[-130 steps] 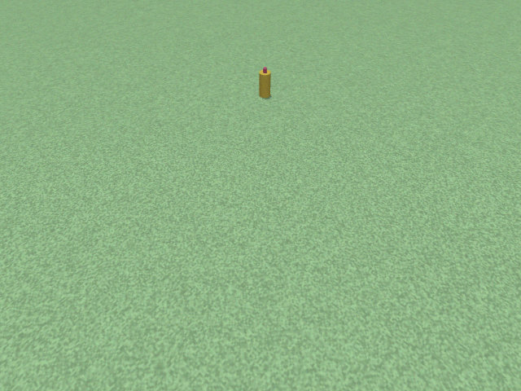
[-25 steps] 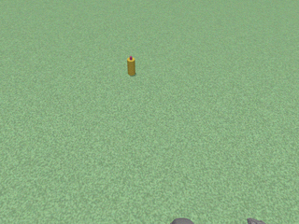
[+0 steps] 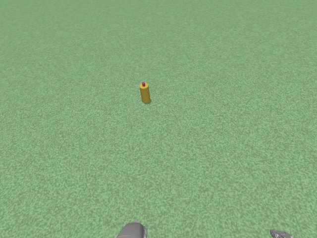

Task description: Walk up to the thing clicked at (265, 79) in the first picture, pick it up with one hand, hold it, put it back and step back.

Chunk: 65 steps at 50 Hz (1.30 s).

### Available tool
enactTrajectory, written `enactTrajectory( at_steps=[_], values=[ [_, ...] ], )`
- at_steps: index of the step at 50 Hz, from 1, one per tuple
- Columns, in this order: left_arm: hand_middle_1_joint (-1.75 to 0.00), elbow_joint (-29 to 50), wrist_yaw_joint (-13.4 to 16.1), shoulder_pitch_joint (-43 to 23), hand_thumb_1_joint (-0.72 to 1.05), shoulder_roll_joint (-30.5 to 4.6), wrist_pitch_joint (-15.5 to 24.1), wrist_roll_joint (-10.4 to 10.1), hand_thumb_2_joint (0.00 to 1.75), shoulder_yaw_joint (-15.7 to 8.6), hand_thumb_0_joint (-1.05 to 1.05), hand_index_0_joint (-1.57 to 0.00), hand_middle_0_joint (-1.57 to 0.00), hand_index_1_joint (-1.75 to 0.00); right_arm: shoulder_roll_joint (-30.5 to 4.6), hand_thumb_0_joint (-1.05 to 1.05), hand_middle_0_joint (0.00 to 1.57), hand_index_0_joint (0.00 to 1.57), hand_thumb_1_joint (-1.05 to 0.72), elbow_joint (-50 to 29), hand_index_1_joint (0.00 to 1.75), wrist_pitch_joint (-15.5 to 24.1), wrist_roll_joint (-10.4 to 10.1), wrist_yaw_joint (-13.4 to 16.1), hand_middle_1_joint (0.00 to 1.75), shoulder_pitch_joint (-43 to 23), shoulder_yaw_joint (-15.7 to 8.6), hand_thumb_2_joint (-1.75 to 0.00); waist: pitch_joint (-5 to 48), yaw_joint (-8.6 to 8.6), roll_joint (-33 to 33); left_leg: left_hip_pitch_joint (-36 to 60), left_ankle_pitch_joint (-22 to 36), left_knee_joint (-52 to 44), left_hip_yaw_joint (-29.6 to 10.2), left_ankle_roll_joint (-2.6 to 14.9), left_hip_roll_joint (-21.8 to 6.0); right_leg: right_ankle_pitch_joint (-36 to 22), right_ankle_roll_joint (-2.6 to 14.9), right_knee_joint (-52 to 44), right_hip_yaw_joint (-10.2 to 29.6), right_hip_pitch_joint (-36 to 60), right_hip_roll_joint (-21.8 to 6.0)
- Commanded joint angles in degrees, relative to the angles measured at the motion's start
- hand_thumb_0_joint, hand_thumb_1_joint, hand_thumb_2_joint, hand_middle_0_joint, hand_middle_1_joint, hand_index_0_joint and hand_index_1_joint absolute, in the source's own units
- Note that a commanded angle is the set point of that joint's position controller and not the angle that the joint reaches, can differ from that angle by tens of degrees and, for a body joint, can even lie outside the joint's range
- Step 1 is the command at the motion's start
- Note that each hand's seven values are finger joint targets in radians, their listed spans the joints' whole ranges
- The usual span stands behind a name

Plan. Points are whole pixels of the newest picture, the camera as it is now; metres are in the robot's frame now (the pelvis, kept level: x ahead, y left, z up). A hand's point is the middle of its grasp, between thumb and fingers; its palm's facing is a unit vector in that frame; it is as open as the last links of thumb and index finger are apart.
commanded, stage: walk up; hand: left
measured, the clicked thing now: (144, 91) +1.40 +0.24 -0.67
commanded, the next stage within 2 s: none
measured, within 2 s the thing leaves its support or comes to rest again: neither
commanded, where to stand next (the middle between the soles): +1.06 +0.09 m, yaw -1 degrees
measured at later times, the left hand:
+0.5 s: hand (73, 180) +0.32 +0.34 -0.15, palm faces -0.04 -0.94 -0.33, open 7.4 cm
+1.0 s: hand (105, 122) +0.56 +0.27 -0.12, palm faces -0.02 -0.92 -0.39, open 7.4 cm
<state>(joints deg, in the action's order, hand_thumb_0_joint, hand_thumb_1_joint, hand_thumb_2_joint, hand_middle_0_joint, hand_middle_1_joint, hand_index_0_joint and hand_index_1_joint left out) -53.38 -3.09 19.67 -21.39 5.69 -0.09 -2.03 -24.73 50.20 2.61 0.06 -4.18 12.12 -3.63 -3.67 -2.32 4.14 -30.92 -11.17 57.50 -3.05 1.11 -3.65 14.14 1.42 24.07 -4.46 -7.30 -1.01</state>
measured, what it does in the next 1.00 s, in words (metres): walks ahead: left foot, then right foot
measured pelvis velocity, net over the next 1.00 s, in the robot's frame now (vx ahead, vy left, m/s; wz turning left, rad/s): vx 0.48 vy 0.01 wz -0.01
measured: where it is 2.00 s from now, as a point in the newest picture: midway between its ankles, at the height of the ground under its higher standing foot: (161, 149)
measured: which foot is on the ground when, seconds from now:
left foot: up 0.00-0.18, down 0.20-0.78, up 0.80-1.00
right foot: down 0.00-0.22, up 0.24-0.72, down 0.74-1.00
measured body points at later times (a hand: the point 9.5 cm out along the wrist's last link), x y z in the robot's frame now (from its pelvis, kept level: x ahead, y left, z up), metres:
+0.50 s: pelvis +0.26 +0.06 +0.00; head +0.27 +0.09 +0.45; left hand +0.32 +0.39 -0.12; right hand +0.32 -0.25 -0.09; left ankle +0.24 +0.14 -0.74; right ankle +0.33 -0.12 -0.67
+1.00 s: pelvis +0.48 +0.01 +0.00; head +0.48 -0.02 +0.45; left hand +0.56 +0.32 -0.09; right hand +0.54 -0.30 -0.13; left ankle +0.51 +0.20 -0.67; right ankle +0.50 -0.06 -0.74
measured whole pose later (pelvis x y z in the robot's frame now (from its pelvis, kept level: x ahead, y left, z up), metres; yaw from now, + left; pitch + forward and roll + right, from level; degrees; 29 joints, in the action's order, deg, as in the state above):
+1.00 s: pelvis +0.48 +0.01 +0.00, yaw +0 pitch -4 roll +2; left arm -50.3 -2.2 14.8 -19.8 5.4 0.1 -1.5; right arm -23.9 50.0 2.0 0.2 -2.7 17.0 -3.4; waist -4.5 0.1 3.0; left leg -25.5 -13.8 58.4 -6.0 1.5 -1.7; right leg 11.3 3.6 24.0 -3.9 -8.5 0.4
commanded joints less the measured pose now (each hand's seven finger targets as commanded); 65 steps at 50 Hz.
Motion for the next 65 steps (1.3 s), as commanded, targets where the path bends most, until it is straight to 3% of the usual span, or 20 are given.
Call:
enactTrajectory(
  at_steps=[1, 6, 8, 10, 12, 13, 17, 22, 33, 36, 37, 38, 39, 40, 44, 46, 49, 54, 62, 65],
  values=[
    [-0.3, 6.4, 1.3, -2.8, 0.9, -18.0, 2.4, 0.2, 0.9, -5.4, 0.0, -0.2, -0.2, -0.3, -8.1, 0.0, 0.2, 0.2, -0.9, -5.1, 0.3, 0.4, 0.8, -0.9, 0.3, -4.3, -2.8, -0.9, -2.0, 0.84, -10.6, 0.3, 3.6, -14.0, 2.2, -2.04, -2.1, -6.3, 8.73, -13.9, 6.6, -4.2, -12.2],
    [-0.3, 5.6, 1.4, -0.5, 0.9, -18.4, 1.5, 0.3, 0.9, -5.6, 0.0, -0.2, -0.2, -0.3, -7.6, 0.0, 0.2, 0.2, -0.9, -5.6, 0.3, 1.5, 1.0, -1.6, 0.3, -8.2, -3.0, -0.9, 0.5, -0.72, -10.0, 8.5, 8.0, -25.4, 4.9, 0.58, -1.6, -9.7, 8.08, -8.2, 5.7, 0.3, -13.5],
    [-0.3, 6.1, 1.7, -1.5, 0.9, -19.0, 1.1, 0.3, 0.9, -5.6, 0.0, -0.2, -0.2, -0.3, -8.8, 0.0, 0.2, 0.2, -0.9, -4.1, 0.3, 1.6, 1.1, -1.3, 0.3, -3.9, -3.8, -0.9, 1.9, 1.69, -7.2, 14.8, 5.3, -26.8, 5.1, 2.01, -0.8, -12.2, 7.92, -3.6, 6.3, -0.9, -14.3],
    [-0.3, 6.8, 2.1, -0.5, 0.9, -15.8, 0.6, 0.2, 0.9, -4.1, 0.0, -0.2, -0.2, -0.3, -12.8, 0.0, 0.2, 0.2, -0.9, -0.1, 0.3, 2.2, 2.6, -0.3, 0.3, 9.4, -5.5, -0.9, 8.8, 8.2, 2.4, 32.8, -2.1, -28.6, 3.5, 5.93, 0.4, -17.9, 5.12, 20.3, 1.5, -8.1, -8.5],
    [-0.3, 7.0, 2.4, 4.9, 0.9, -13.1, -0.1, -1.1, 0.9, -3.2, 0.0, -0.2, -0.2, -0.3, -19.3, 0.0, 0.2, 0.2, -0.9, -1.6, 0.3, 2.7, 1.7, 0.9, 0.3, 13.0, -7.3, -0.9, 13.0, 8.34, 15.0, 47.2, -17.4, -41.5, -36.2, 13.21, -19.5, 16.4, 1.92, 43.5, 2.7, -31.6, 4.7],
    [-0.3, 5.7, 2.9, 2.5, 0.9, -17.0, -0.4, 0.0, 0.9, -3.4, 0.0, -0.2, -0.2, -0.3, -18.5, 0.0, 0.2, 0.2, -0.9, -2.2, 0.3, 2.5, 0.0, 1.0, 0.3, 10.1, -7.5, -0.9, 11.1, 7.56, 8.8, 42.7, -19.2, -42.6, -36.6, 14.83, -20.6, 14.9, 2.87, 46.8, 8.3, -31.8, -0.1],
    [-0.3, 2.9, 1.1, 4.0, 0.9, -15.1, -0.9, -1.2, 0.9, -3.0, 0.0, -0.2, -0.2, -0.3, -11.3, 0.0, 0.2, 0.2, -0.9, -3.7, 0.3, 3.4, -1.0, 2.0, 0.3, 2.4, -3.8, -0.9, 1.7, 2.05, 1.2, 23.5, 3.6, -44.7, -7.5, 2.67, -10.1, 0.6, 0.81, 37.6, 11.1, -21.9, -3.9],
    [-0.3, 3.8, 0.3, 0.5, 0.9, -13.3, -1.9, -0.2, 0.9, -3.0, 0.0, -0.2, -0.2, -0.3, -11.1, 0.0, 0.2, 0.2, -0.9, -4.1, 0.3, 4.7, -0.3, 2.1, 0.3, 4.5, -3.9, -0.9, -0.2, 2.2, 2.3, 24.2, 10.5, -46.6, -2.4, 6.71, -10.1, -3.8, -1.46, 32.5, 8.9, -25.2, -4.6],
    [-0.3, 7.8, -0.6, -14.2, 0.9, -10.6, -1.8, 0.2, 0.9, -2.5, 0.0, -0.2, -0.2, -0.3, -11.8, 0.0, 0.2, 0.2, -0.9, -3.9, 0.3, 2.9, 0.5, 2.6, 0.3, 8.4, -4.4, -0.9, 0.8, 5.57, 1.9, 32.7, 24.5, -40.0, 2.9, 5.63, -8.5, -11.0, 1.0, 5.3, 1.3, -17.6, -2.3],
    [-0.3, 4.9, 0.3, -5.8, 0.9, -12.4, -1.2, 0.4, 0.9, -3.8, 0.0, -0.2, -0.2, -0.3, -11.6, 0.0, 0.2, 0.2, -0.9, -5.1, 0.3, 2.3, 0.6, 3.0, 0.3, 8.0, -4.2, -0.9, 5.7, 0.88, -3.1, 30.1, 25.7, -25.5, 3.4, 5.82, -7.7, -8.2, 2.63, 1.3, 1.2, -3.3, -0.9],
    [-0.3, 3.2, 0.9, -0.2, 0.9, -14.7, -0.6, 0.7, 0.9, -5.0, 0.0, -0.2, -0.2, -0.3, -9.4, 0.0, 0.2, 0.2, -0.9, -5.5, 0.3, 2.4, 0.5, 2.7, 0.3, 9.2, -3.1, -0.9, 10.0, -1.58, -7.8, 23.6, 19.3, -14.8, 5.4, 5.11, -4.4, -7.7, 3.77, 1.0, 2.8, 8.1, -2.0],
    [-0.3, 2.7, 1.6, 5.9, 0.9, -19.0, -0.2, 1.1, 0.9, -6.5, 0.0, -0.2, -0.2, -0.3, -6.5, 0.0, 0.2, 0.2, -0.9, -6.3, 0.3, 2.5, 0.2, 2.4, 0.3, 12.0, -1.9, -0.9, 15.7, -3.25, -17.1, 13.1, 4.3, -1.0, 8.3, 3.69, 0.5, -2.3, 6.13, 0.2, 17.9, 19.3, -13.0],
    [-0.3, 2.4, 1.8, 7.5, 0.9, -21.8, -0.2, 0.5, 0.9, -7.0, 0.0, -0.2, -0.2, -0.3, -8.4, 0.0, 0.2, 0.2, -0.9, -5.8, 0.3, 2.4, -0.6, 2.6, 0.3, 13.0, -2.3, -0.9, 15.2, -4.19, -21.0, -1.2, -18.1, 7.8, 5.6, 2.07, 7.5, -3.7, 13.26, -5.6, 41.2, 26.4, -24.1],
    [-0.3, 3.5, 2.0, 4.6, 0.9, -21.5, -0.4, -0.2, 0.9, -7.0, 0.0, -0.2, -0.2, -0.3, -12.2, 0.0, 0.2, 0.2, -0.9, -4.1, 0.3, 1.9, -0.2, 3.3, 0.3, 11.4, -2.6, -0.9, 12.7, -3.59, -15.7, -3.3, -19.9, 11.0, 0.9, 2.46, 3.4, -1.1, 15.41, -5.8, 43.1, 22.1, -25.7],
    [-0.3, 5.7, 2.6, -4.1, 0.9, -14.8, 0.2, -1.0, 0.9, -4.6, 0.0, -0.2, -0.2, -0.3, -8.5, 0.0, 0.2, 0.2, -0.9, -1.3, 0.3, 1.0, -0.8, 2.5, 0.3, 12.1, -2.0, -0.9, 1.6, 2.41, -9.8, 4.3, -6.6, 5.3, -3.9, 1.61, 1.2, -14.3, 4.15, -8.6, 16.1, 1.4, -12.7],
    [-0.3, 5.9, 2.4, -4.1, 0.9, -14.4, 0.8, -0.5, 0.9, -4.4, 0.0, -0.2, -0.2, -0.3, -7.4, 0.0, 0.2, 0.2, -0.9, -0.8, 0.3, 0.2, 0.1, 2.0, 0.3, 12.3, -2.0, -0.9, -0.2, 3.03, -10.6, 6.5, -3.2, 3.3, -2.1, 0.84, 2.0, -20.0, 4.19, -9.1, 10.8, -3.4, -10.2],
    [-0.3, 7.3, 2.2, -3.2, 0.9, -14.6, 1.4, -0.1, 0.9, -4.5, 0.0, -0.2, -0.2, -0.3, -7.6, 0.0, 0.2, 0.2, -0.9, -1.4, 0.3, -0.6, 0.2, 1.3, 0.3, 11.0, -2.7, -0.9, -1.2, 2.98, -11.0, 3.3, 1.6, -0.4, -1.8, -0.9, 1.8, -18.4, 4.33, -11.7, 9.0, -2.7, -11.0],
    [-0.3, 7.8, 2.1, -2.7, 0.9, -16.0, 1.0, 1.0, 0.9, -5.7, 0.0, -0.2, -0.2, -0.3, -8.7, 0.0, 0.2, 0.2, -0.9, -3.6, 0.3, -0.6, 1.1, 0.2, 0.3, 2.5, -3.6, -0.9, -5.2, 0.77, -10.8, -1.8, 4.2, -11.3, -1.6, -2.12, -1.3, 5.9, 5.77, -16.4, 10.2, -3.4, -12.3],
    [-0.3, 7.3, 2.2, 1.1, 0.9, -16.7, 0.4, 0.4, 0.9, -5.4, 0.0, -0.2, -0.2, -0.3, -8.0, 0.0, 0.2, 0.2, -0.9, -5.4, 0.3, 1.2, 1.7, -0.2, 0.3, -2.9, -3.0, -0.9, -1.9, -0.39, -9.3, 7.2, 1.8, -25.0, 3.7, 1.16, -1.5, -14.5, 8.87, -4.7, 8.0, 1.6, -13.9],
    [-0.3, 8.3, 2.3, 1.6, 0.9, -14.8, -0.1, 0.2, 0.9, -4.2, 0.0, -0.2, -0.2, -0.3, -11.9, 0.0, 0.2, 0.2, -0.9, -1.5, 0.3, 2.1, 2.2, 0.8, 0.3, 11.2, -4.7, -0.9, 6.2, 6.87, 1.2, 29.5, -1.2, -31.1, 3.8, 4.79, 1.4, -20.3, 5.55, 19.2, 2.7, -5.6, -7.3]
  ],
)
